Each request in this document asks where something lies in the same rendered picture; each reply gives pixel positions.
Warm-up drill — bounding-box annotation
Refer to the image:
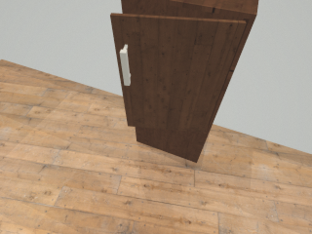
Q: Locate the cupboard door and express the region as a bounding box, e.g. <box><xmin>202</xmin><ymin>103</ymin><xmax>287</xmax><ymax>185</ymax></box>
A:
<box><xmin>110</xmin><ymin>13</ymin><xmax>247</xmax><ymax>133</ymax></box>

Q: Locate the handle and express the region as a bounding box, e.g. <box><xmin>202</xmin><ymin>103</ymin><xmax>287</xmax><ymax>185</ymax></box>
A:
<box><xmin>119</xmin><ymin>44</ymin><xmax>131</xmax><ymax>86</ymax></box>

